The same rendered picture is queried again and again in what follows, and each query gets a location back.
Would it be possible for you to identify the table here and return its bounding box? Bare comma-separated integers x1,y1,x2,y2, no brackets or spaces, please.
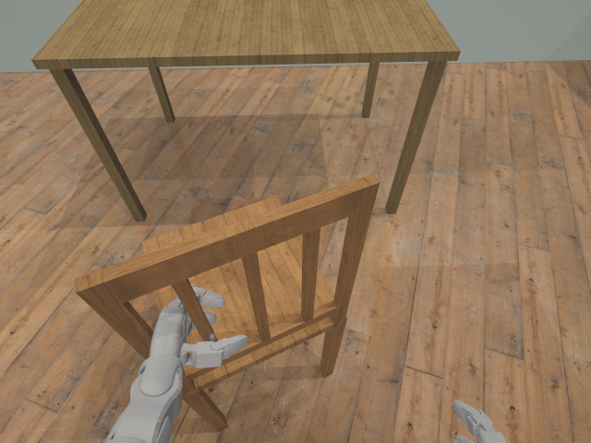
31,0,461,222

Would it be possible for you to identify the left robot forearm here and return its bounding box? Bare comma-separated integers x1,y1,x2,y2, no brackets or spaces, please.
104,354,184,443

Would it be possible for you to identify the right robot hand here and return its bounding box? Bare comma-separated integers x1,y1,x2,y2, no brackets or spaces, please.
452,401,508,443

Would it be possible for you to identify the chair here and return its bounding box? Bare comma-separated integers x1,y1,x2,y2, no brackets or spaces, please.
75,174,380,432

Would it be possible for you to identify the left robot hand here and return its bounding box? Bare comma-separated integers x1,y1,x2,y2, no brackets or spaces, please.
149,284,248,368

